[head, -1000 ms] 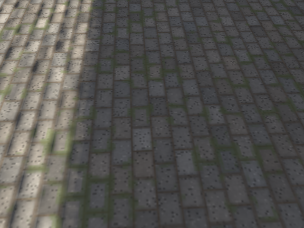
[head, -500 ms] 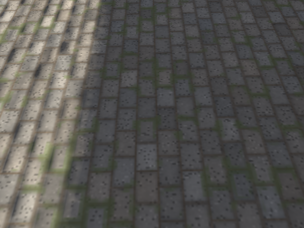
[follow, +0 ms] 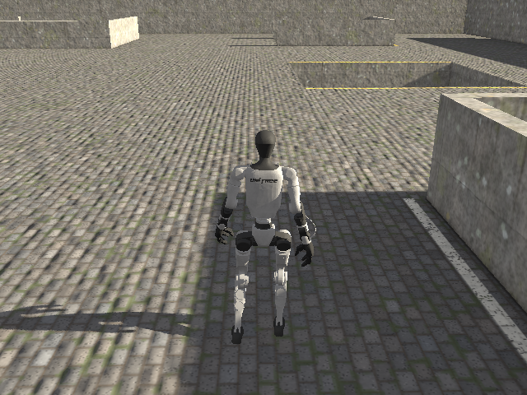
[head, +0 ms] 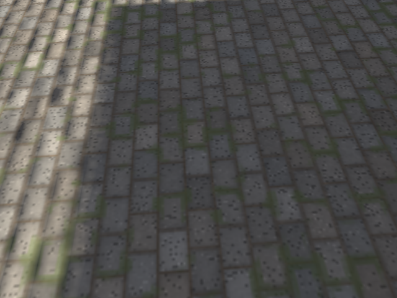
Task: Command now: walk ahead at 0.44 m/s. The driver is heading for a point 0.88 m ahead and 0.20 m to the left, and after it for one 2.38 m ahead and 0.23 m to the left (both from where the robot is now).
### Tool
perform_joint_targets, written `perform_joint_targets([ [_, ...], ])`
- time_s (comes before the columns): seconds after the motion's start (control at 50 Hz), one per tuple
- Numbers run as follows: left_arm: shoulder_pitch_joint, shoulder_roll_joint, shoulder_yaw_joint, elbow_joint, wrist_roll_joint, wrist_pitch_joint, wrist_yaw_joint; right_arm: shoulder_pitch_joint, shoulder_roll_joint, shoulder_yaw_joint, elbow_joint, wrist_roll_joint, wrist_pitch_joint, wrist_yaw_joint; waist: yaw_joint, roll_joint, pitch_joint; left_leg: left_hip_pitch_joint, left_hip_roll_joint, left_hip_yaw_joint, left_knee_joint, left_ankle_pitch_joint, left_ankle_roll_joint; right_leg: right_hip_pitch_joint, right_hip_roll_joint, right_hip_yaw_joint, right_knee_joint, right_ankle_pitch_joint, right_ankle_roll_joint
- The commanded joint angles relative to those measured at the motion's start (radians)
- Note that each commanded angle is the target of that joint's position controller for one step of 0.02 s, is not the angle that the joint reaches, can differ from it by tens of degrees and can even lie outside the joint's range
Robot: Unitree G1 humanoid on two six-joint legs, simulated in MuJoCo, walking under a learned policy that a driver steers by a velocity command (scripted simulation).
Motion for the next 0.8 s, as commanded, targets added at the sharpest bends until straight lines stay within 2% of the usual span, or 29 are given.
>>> perform_joint_targets([
  [0.02,0.273,0.165,0.027,0.032,0.015,-0.015,-0.001,-0.167,-0.109,-0.012,-0.145,0.018,-0.061,0.011,0.139,-0.196,-0.015,-0.7,0.021,-0.045,0.513,-0.015,0.066,0.529,-0.388,0.656,-0.33,-0.33,-0.232],
  [0.04,0.209,0.125,0.014,0.01,0.019,-0.022,-0.009,-0.17,-0.103,-0.012,-0.137,0.018,-0.061,0.013,0.11,-0.147,0.023,-0.677,0.053,-0.031,0.504,0.083,0.077,0.455,-0.335,0.538,-0.341,-0.24,-0.199],
  [0.06,0.166,0.107,0.007,-0.002,0.02,-0.023,-0.016,-0.172,-0.094,-0.014,-0.134,0.006,-0.059,0.01,0.086,-0.114,0.053,-0.646,0.073,-0.03,0.447,0.154,0.077,0.383,-0.303,0.455,-0.356,-0.122,-0.178],
  [0.08,0.158,0.082,-0.002,0.0,0.023,-0.021,-0.017,-0.171,-0.086,-0.016,-0.135,-0.001,-0.052,0.008,0.065,-0.11,0.065,-0.594,0.09,-0.029,0.396,0.199,0.074,0.328,-0.274,0.376,-0.37,-0.004,-0.158],
  [0.1,0.176,0.07,-0.007,0.008,0.025,-0.018,-0.015,-0.167,-0.072,-0.016,-0.135,0.0,-0.046,0.009,0.055,-0.118,0.064,-0.555,0.091,-0.018,0.352,0.224,0.068,0.3,-0.254,0.322,-0.379,0.085,-0.149],
  [0.16,0.225,0.102,-0.001,0.024,0.025,-0.013,0.003,-0.246,-0.047,-0.008,-0.171,-0.012,-0.033,0.014,0.054,-0.09,0.074,-0.535,0.072,0.012,0.182,0.322,0.036,0.271,-0.229,0.223,-0.392,0.269,-0.154],
  [0.22,0.247,0.125,0.004,0.025,0.02,-0.013,0.015,-0.389,-0.018,0.012,-0.221,-0.009,-0.031,0.029,0.079,-0.089,0.099,-0.434,0.03,0.047,-0.056,0.468,0.025,0.209,-0.197,0.147,-0.418,0.287,-0.139],
  [0.28,0.309,0.131,0.01,0.047,0.008,-0.014,0.016,-0.487,-0.029,0.022,-0.253,0.0,-0.029,0.047,0.104,-0.085,0.124,-0.383,0.004,0.058,-0.164,0.527,0.036,0.243,-0.214,0.128,-0.427,0.259,-0.135],
  [0.34,0.339,0.133,0.017,0.065,0.002,-0.003,0.018,-0.532,-0.056,0.023,-0.284,0.003,-0.03,0.063,0.094,-0.083,0.132,-0.393,-0.001,0.041,-0.225,0.475,0.07,0.372,-0.262,0.125,-0.375,0.348,-0.12],
  [0.36,0.334,0.141,0.021,0.065,0.003,0.002,0.018,-0.52,-0.073,0.018,-0.286,0.003,-0.031,0.066,0.078,-0.09,0.114,-0.355,-0.013,0.047,-0.238,0.44,0.084,0.406,-0.27,0.12,-0.338,0.433,-0.11],
  [0.38,0.323,0.154,0.026,0.061,0.005,0.007,0.018,-0.482,-0.097,0.008,-0.281,0.002,-0.032,0.066,0.051,-0.108,0.077,-0.276,-0.04,0.068,-0.238,0.402,0.098,0.428,-0.269,0.111,-0.277,0.597,-0.099],
  [0.4,0.311,0.16,0.028,0.057,0.006,0.013,0.018,-0.391,-0.13,-0.009,-0.26,0.0,-0.032,0.064,-0.002,-0.124,0.013,-0.138,-0.074,0.096,-0.239,0.376,0.12,0.43,-0.251,0.089,-0.159,0.773,-0.084],
  [0.42,0.298,0.143,0.02,0.049,0.011,0.02,0.018,-0.217,-0.175,-0.034,-0.208,0.001,-0.029,0.058,-0.083,-0.121,-0.086,0.106,-0.081,0.097,-0.233,0.386,0.151,0.35,-0.202,0.054,0.045,0.812,-0.055],
  [0.44,0.313,0.108,0.004,0.023,0.031,0.019,0.017,-0.032,-0.253,-0.054,-0.172,-0.014,-0.025,0.047,-0.129,-0.006,-0.237,0.436,0.121,-0.139,-0.198,0.377,0.215,0.105,-0.138,0.016,0.38,0.487,-0.022],
  [0.46,0.45,-0.04,-0.036,0.027,0.019,-0.004,0.002,0.018,-0.287,-0.054,-0.149,-0.017,-0.022,0.055,-0.042,0.262,-0.396,0.723,0.344,-0.651,-0.353,0.119,0.375,-0.25,0.051,0.082,0.72,-0.281,0.029],
  [0.48,0.356,0.066,-0.011,0.026,-0.008,-0.03,-0.003,-0.004,-0.196,-0.028,-0.157,-0.011,-0.022,0.055,-0.082,0.164,-0.339,0.674,0.306,-0.696,-0.441,0.028,0.324,-0.355,0.012,0.205,0.826,-0.325,0.005],
  [0.5,0.249,0.117,0.003,-0.013,-0.028,-0.044,-0.003,-0.104,-0.161,-0.017,-0.175,-0.007,-0.026,0.051,-0.064,0.13,-0.181,0.532,0.277,-0.537,-0.461,0.085,0.279,-0.422,-0.039,0.172,0.835,-0.241,-0.01],
  [0.52,0.198,0.121,0.005,-0.024,-0.025,-0.047,0.006,-0.193,-0.14,-0.008,-0.197,-0.013,-0.032,0.052,-0.028,0.03,-0.102,0.363,0.246,-0.421,-0.491,0.206,0.261,-0.379,-0.092,0.147,0.79,-0.143,-0.011],
  [0.54,0.18,0.116,0.015,-0.025,-0.007,-0.041,0.015,-0.243,-0.115,-0.002,-0.201,-0.026,-0.037,0.055,0.006,0.0,-0.047,0.225,0.213,-0.335,-0.519,0.293,0.251,-0.328,-0.125,0.14,0.731,-0.089,-0.009],
  [0.56,0.21,0.096,0.017,-0.021,-0.001,-0.026,0.017,-0.262,-0.096,0.005,-0.199,-0.036,-0.042,0.057,0.045,0.025,-0.039,0.144,0.186,-0.279,-0.548,0.318,0.242,-0.259,-0.153,0.151,0.693,-0.056,-0.011],
  [0.58,0.229,0.071,0.016,-0.017,0.0,-0.013,0.019,-0.26,-0.086,0.007,-0.192,-0.035,-0.043,0.06,0.062,0.036,-0.03,0.102,0.171,-0.248,-0.575,0.313,0.245,-0.228,-0.16,0.15,0.66,-0.049,-0.009],
  [0.6,0.232,0.055,0.016,-0.018,-0.001,-0.002,0.02,-0.246,-0.09,0.006,-0.183,-0.03,-0.044,0.057,0.07,0.041,-0.013,0.069,0.164,-0.216,-0.6,0.311,0.251,-0.225,-0.168,0.143,0.623,-0.048,-0.003],
  [0.64,0.167,0.059,0.019,-0.043,0.005,0.009,0.023,-0.212,-0.123,0.0,-0.169,-0.029,-0.046,0.044,0.069,0.034,0.031,0.041,0.163,-0.177,-0.641,0.319,0.26,-0.282,-0.179,0.133,0.536,0.02,0.016],
  [0.7,0.054,0.066,0.022,-0.081,0.02,0.008,0.019,-0.155,-0.147,-0.005,-0.154,-0.026,-0.039,0.024,0.043,0.02,0.061,0.076,0.151,-0.127,-0.659,0.359,0.245,-0.361,-0.177,0.126,0.359,0.193,0.042],
  [0.76,-0.047,0.048,0.014,-0.107,0.017,0.0,0.007,-0.109,-0.153,-0.004,-0.142,-0.018,-0.034,0.016,0.013,0.026,0.076,0.09,0.116,-0.053,-0.656,0.395,0.213,-0.323,-0.14,0.09,0.176,0.335,0.046],
  [0.8,-0.115,0.042,0.006,-0.125,0.011,-0.002,-0.002,-0.067,-0.16,-0.005,-0.127,-0.012,-0.031,0.014,-0.011,0.025,0.089,0.121,0.119,-0.034,-0.65,0.384,0.205,-0.302,-0.119,0.069,0.098,0.364,0.048],
])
